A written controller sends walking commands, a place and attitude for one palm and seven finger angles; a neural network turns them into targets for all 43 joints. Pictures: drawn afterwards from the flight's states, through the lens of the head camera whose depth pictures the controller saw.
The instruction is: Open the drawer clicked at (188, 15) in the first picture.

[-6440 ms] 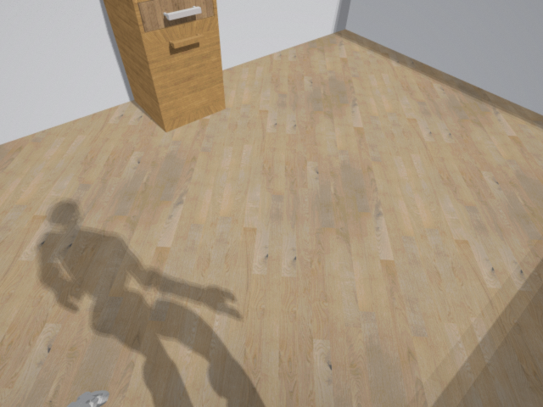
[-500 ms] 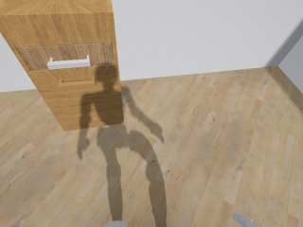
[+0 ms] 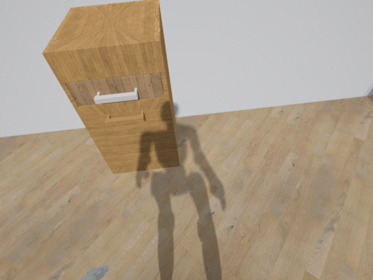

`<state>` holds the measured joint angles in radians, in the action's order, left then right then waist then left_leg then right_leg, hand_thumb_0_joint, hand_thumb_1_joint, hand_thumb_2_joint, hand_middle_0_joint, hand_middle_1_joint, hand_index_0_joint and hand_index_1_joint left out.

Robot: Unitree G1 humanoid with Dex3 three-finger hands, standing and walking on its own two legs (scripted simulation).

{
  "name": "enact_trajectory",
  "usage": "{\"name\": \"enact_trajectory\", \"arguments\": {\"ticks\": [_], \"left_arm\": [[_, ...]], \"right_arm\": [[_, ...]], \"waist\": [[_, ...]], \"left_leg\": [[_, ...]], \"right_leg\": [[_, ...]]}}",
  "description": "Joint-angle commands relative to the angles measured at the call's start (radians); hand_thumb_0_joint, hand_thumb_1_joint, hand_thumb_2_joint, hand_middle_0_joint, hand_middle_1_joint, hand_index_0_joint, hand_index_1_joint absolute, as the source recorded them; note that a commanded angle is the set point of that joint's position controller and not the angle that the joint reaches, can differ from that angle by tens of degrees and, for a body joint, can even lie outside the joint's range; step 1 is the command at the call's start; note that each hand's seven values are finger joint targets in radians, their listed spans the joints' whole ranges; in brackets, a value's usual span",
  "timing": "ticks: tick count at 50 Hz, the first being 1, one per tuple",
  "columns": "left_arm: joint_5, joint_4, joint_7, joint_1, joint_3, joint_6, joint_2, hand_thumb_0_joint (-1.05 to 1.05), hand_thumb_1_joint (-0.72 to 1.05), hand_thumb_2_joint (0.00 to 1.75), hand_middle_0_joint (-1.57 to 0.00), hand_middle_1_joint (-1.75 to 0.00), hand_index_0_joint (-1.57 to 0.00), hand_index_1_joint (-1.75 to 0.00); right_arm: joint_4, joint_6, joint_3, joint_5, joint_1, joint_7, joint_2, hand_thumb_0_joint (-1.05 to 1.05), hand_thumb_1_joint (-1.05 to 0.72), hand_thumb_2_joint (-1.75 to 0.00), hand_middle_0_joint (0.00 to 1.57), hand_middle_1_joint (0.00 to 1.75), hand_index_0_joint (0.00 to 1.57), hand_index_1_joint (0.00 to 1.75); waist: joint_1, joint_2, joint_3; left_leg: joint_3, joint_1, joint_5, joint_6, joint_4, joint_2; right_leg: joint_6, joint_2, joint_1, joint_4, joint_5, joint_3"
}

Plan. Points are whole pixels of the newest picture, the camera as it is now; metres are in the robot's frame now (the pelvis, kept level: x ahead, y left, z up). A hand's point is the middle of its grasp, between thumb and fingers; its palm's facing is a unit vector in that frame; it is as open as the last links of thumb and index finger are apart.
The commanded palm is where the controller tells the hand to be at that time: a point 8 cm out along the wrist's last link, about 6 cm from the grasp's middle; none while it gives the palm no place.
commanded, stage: take the last steps up to it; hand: left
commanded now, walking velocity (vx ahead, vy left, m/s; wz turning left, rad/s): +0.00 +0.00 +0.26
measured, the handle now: (116, 94) +0.83 +0.34 -0.12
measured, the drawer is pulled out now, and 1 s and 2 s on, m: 0.00 0.00 0.00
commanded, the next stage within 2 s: come to a stop and stand still in 1.14 s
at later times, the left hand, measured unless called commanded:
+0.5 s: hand out of the picture -0.09 +0.22 -0.17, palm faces +0.21 -0.96 -0.18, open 7.3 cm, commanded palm none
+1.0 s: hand (117, 218) +0.31 +0.23 -0.17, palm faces +0.07 -0.98 -0.21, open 7.3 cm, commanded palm none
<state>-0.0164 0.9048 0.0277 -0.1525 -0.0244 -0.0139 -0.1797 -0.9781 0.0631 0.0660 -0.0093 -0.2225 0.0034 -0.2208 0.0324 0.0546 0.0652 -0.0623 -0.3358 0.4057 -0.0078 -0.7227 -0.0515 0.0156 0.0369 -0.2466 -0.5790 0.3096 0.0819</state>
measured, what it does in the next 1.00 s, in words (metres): walks ahead: left foot, then right foot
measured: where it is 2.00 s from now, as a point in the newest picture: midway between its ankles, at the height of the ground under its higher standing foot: (194, 271)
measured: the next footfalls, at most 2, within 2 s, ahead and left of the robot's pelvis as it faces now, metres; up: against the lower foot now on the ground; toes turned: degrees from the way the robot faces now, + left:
left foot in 0.46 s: +0.02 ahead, +0.16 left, +0.00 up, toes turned +12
right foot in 0.92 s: +0.33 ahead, -0.04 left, +0.00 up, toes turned -4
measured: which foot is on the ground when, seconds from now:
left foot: up 0.00-0.44, down 0.46-0.92, up 0.94-1.00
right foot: down 0.00-0.46, up 0.48-0.90, down 0.92-1.00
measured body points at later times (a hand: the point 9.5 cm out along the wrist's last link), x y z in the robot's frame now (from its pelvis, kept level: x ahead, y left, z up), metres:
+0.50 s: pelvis +0.02 +0.05 +0.00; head +0.03 +0.07 +0.45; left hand -0.10 +0.27 -0.16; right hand +0.12 -0.18 -0.14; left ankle -0.01 +0.16 -0.73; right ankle +0.01 -0.09 -0.72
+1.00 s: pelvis +0.20 +0.04 -0.02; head +0.23 +0.03 +0.43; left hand +0.31 +0.28 -0.15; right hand +0.10 -0.17 -0.17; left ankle +0.03 +0.15 -0.66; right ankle +0.29 -0.04 -0.73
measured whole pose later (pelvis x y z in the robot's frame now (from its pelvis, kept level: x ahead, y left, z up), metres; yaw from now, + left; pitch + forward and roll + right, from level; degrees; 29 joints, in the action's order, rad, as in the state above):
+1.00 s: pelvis +0.20 +0.04 -0.02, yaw +5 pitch -3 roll +0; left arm -0.01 0.99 -0.01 -0.09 -0.05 0.06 -0.17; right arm -1.18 -0.02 0.04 0.00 -0.44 -0.01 -0.13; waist 0.05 0.02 0.11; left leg 0.05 -0.15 0.51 0.02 -1.06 0.05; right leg 0.08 0.04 -0.40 -0.67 0.22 0.16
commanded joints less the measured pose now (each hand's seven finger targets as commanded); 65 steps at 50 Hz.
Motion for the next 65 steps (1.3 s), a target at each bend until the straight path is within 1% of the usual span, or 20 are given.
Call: {"name": "enact_trajectory", "arguments": {"ticks": [1, 4, 9, 15, 19, 21, 23, 24, 27, 30, 33, 41, 44, 45, 46, 47, 50, 55, 62, 65], "left_arm": [[0.0, -0.058, 0.014, -0.022, -0.055, 0.017, -0.2, 0.0, 0.9, 0.9, -0.2, -0.3, -0.2, -0.3], [0.002, -0.046, 0.007, -0.034, -0.047, 0.031, -0.159, 0.0, 0.9, 0.9, -0.2, -0.3, -0.2, -0.3], [-0.005, 0.027, 0.003, -0.174, -0.049, 0.053, -0.152, 0.0, 0.9, 0.9, -0.2, -0.3, -0.2, -0.3], [-0.019, 0.105, -0.006, -0.27, -0.051, 0.064, -0.162, 0.0, 0.9, 0.9, -0.2, -0.3, -0.2, -0.3], [-0.016, 0.138, -0.011, -0.248, -0.055, 0.054, -0.172, 0.0, 0.9, 0.9, -0.2, -0.3, -0.2, -0.3], [-0.001, 0.15, -0.017, -0.216, -0.05, 0.046, -0.146, 0.0, 0.9, 0.9, -0.2, -0.3, -0.2, -0.3], [0.002, 0.108, -0.028, -0.179, -0.025, 0.04, -0.036, 0.0, 0.9, 0.9, -0.2, -0.3, -0.2, -0.3], [-0.008, 0.079, -0.025, -0.105, -0.027, 0.04, -0.051, 0.0, 0.9, 0.9, -0.2, -0.3, -0.2, -0.3], [-0.016, 0.119, -0.039, -0.104, -0.038, 0.031, -0.055, 0.0, 0.9, 0.9, -0.2, -0.3, -0.2, -0.3], [-0.013, 0.145, -0.046, -0.155, -0.035, 0.032, -0.037, 0.0, 0.9, 0.9, -0.2, -0.3, -0.2, -0.3], [-0.007, 0.131, -0.045, -0.118, -0.037, 0.028, -0.041, 0.0, 0.9, 0.9, -0.2, -0.3, -0.2, -0.3], [0.002, 0.045, -0.053, 0.079, -0.029, 0.034, -0.029, 0.0, 0.9, 0.9, -0.2, -0.3, -0.2, -0.3], [-0.001, 0.098, -0.046, -0.123, -0.045, 0.05, -0.068, 0.0, 0.9, 0.9, -0.2, -0.3, -0.2, -0.3], [-0.009, 0.141, -0.041, -0.255, -0.06, 0.063, -0.109, 0.0, 0.9, 0.9, -0.2, -0.3, -0.2, -0.3], [-0.018, 0.171, -0.028, -0.378, -0.086, 0.077, -0.211, 0.0, 0.9, 0.9, -0.2, -0.3, -0.2, -0.3], [0.004, 0.181, -0.026, -0.413, -0.093, 0.075, -0.275, 0.0, 0.9, 0.9, -0.2, -0.3, -0.2, -0.3], [0.01, 0.112, -0.012, -0.146, -0.063, 0.064, -0.165, 0.0, 0.9, 0.9, -0.2, -0.3, -0.2, -0.3], [-0.002, 0.102, -0.009, -0.053, -0.034, 0.078, -0.085, 0.0, 0.9, 0.9, -0.2, -0.3, -0.2, -0.3], [-0.006, 0.142, -0.017, -0.145, -0.047, 0.076, -0.114, 0.0, 0.9, 0.9, -0.2, -0.3, -0.2, -0.3], [0.007, 0.162, -0.005, -0.131, -0.027, 0.058, -0.07, 0.0, 0.9, 0.9, -0.2, -0.3, -0.2, -0.3]], "right_arm": [[0.056, -0.001, 0.034, -0.01, 0.009, -0.001, -0.097, 0.0, -0.9, -0.9, 0.2, 0.3, 0.2, 0.3], [0.015, -0.005, 0.028, -0.016, -0.053, 0.01, -0.076, 0.0, -0.9, -0.9, 0.2, 0.3, 0.2, 0.3], [0.02, -0.021, 0.024, -0.024, 0.015, 0.022, -0.07, 0.0, -0.9, -0.9, 0.2, 0.3, 0.2, 0.3], [0.026, -0.049, 0.004, -0.016, 0.073, 0.026, -0.031, 0.0, -0.9, -0.9, 0.2, 0.3, 0.2, 0.3], [-0.004, -0.069, -0.007, -0.009, -0.007, 0.021, -0.005, 0.0, -0.9, -0.9, 0.2, 0.3, 0.2, 0.3], [-0.056, -0.088, -0.008, -0.006, -0.13, 0.006, -0.026, 0.0, -0.9, -0.9, 0.2, 0.3, 0.2, 0.3], [-0.088, -0.095, 0.027, -0.012, -0.268, -0.013, -0.18, 0.0, -0.9, -0.9, 0.2, 0.3, 0.2, 0.3], [-0.087, -0.088, 0.027, -0.017, -0.292, -0.019, -0.197, 0.0, -0.9, -0.9, 0.2, 0.3, 0.2, 0.3], [-0.07, -0.102, -0.009, -0.014, -0.161, -0.027, -0.084, 0.0, -0.9, -0.9, 0.2, 0.3, 0.2, 0.3], [-0.076, -0.129, -0.014, -0.009, -0.171, -0.034, -0.056, 0.0, -0.9, -0.9, 0.2, 0.3, 0.2, 0.3], [-0.098, -0.141, -0.017, -0.004, -0.221, -0.04, -0.052, 0.0, -0.9, -0.9, 0.2, 0.3, 0.2, 0.3], [-0.142, -0.135, -0.011, -0.019, -0.27, -0.043, -0.064, 0.0, -0.9, -0.9, 0.2, 0.3, 0.2, 0.3], [-0.146, -0.132, -0.004, -0.012, -0.236, -0.043, -0.089, 0.0, -0.9, -0.9, 0.2, 0.3, 0.2, 0.3], [-0.143, -0.133, -0.004, -0.004, -0.23, -0.038, -0.079, 0.0, -0.9, -0.9, 0.2, 0.3, 0.2, 0.3], [-0.13, -0.135, -0.011, 0.009, -0.272, -0.026, -0.031, 0.0, -0.9, -0.9, 0.2, 0.3, 0.2, 0.3], [-0.107, -0.132, -0.015, 0.013, -0.293, -0.029, -0.004, 0.0, -0.9, -0.9, 0.2, 0.3, 0.2, 0.3], [-0.093, -0.11, -0.009, 0.001, -0.157, -0.018, 0.012, 0.0, -0.9, -0.9, 0.2, 0.3, 0.2, 0.3], [-0.115, -0.066, -0.015, -0.016, -0.248, -0.009, 0.057, 0.0, -0.9, -0.9, 0.2, 0.3, 0.2, 0.3], [-0.052, -0.094, -0.023, -0.012, -0.071, 0.0, 0.047, 0.0, -0.9, -0.9, 0.2, 0.3, 0.2, 0.3], [-0.092, -0.108, -0.04, -0.007, -0.115, -0.019, 0.039, 0.0, -0.9, -0.9, 0.2, 0.3, 0.2, 0.3]], "waist": [[-0.025, -0.234, -0.016], [-0.015, -0.214, -0.014], [-0.071, -0.195, 0.015], [-0.105, -0.216, 0.001], [-0.065, -0.22, -0.016], [-0.006, -0.109, -0.055], [0.058, 0.291, -0.046], [0.075, 0.212, 0.043], [0.011, 0.114, 0.155], [-0.025, 0.038, 0.1], [-0.025, 0.034, 0.07], [0.005, 0.075, 0.112], [-0.095, 0.029, -0.012], [-0.152, -0.028, -0.08], [-0.189, -0.226, -0.215], [-0.153, -0.319, -0.285], [-0.081, -0.091, -0.024], [0.027, -0.157, -0.011], [-0.04, -0.132, -0.037], [-0.011, -0.087, -0.07]], "left_leg": [[-0.023, -0.152, 0.047, -0.023, -0.447, 0.045], [0.011, -0.171, -0.085, -0.041, -0.465, 0.071], [0.049, -0.23, -0.108, -0.052, -0.35, 0.121], [0.117, -0.145, -0.016, -0.033, -0.046, 0.13], [0.181, 0.082, -0.03, -0.007, 0.173, 0.094], [0.2, 0.329, -0.128, -0.01, 0.352, 0.084], [-0.246, 0.466, 0.163, 0.101, 0.546, 0.421], [-0.317, 0.369, 0.212, 0.162, 0.603, 0.486], [-0.152, 0.211, 0.073, 0.136, 0.62, 0.385], [-0.019, 0.279, -0.322, 0.137, 0.574, 0.329], [0.029, 0.346, -0.569, 0.15, 0.539, 0.324], [0.09, 0.354, -0.718, 0.147, 0.473, 0.331], [0.129, 0.318, -0.932, 0.114, 0.225, 0.31], [0.157, 0.197, -0.831, 0.08, 0.038, 0.259], [0.214, -0.019, -0.404, 0.036, -0.283, 0.136], [0.135, -0.144, 0.174, 0.024, -0.577, 0.042], [0.043, -0.181, -0.009, 0.042, -0.627, 0.173], [0.094, -0.043, -0.098, 0.0, -0.362, 0.187], [0.144, -0.037, -0.105, -0.011, 0.029, 0.145], [0.117, 0.191, -0.376, -0.029, 0.303, 0.14]], "right_leg": [[0.11, 0.309, -0.017, 0.333, -0.173, -0.255], [0.063, 0.242, 0.023, 0.357, -0.044, -0.153], [0.079, 0.284, 0.112, 0.433, 0.182, -0.222], [0.114, 0.297, 0.16, 0.443, 0.164, -0.214], [0.1, 0.259, 0.044, 0.388, 0.178, -0.142], [0.044, 0.182, -0.087, 0.257, 0.191, -0.051], [-0.039, 0.026, -0.387, -0.183, 0.244, 0.1], [-0.023, 0.043, -0.441, -0.323, 0.245, 0.024], [-0.02, 0.101, -0.425, -0.476, 0.053, -0.041], [-0.047, 0.096, -0.409, -0.505, -0.049, -0.024], [-0.052, 0.088, -0.436, -0.489, -0.074, -0.019], [-0.002, 0.046, -0.317, -0.125, -0.092, 0.04], [0.038, -0.024, -0.002, -0.003, -0.124, 0.071], [0.054, -0.008, 0.223, 0.044, -0.19, 0.042], [0.141, 0.237, 0.453, 0.099, -0.27, -0.269], [0.233, 0.425, 0.476, 0.231, -0.383, -0.572], [0.192, 0.343, 0.061, 0.359, 0.014, -0.391], [0.136, 0.223, -0.152, 0.409, -0.111, -0.099], [0.17, 0.221, 0.037, 0.352, -0.19, -0.132], [0.085, 0.142, 0.014, 0.18, -0.372, -0.051]]}}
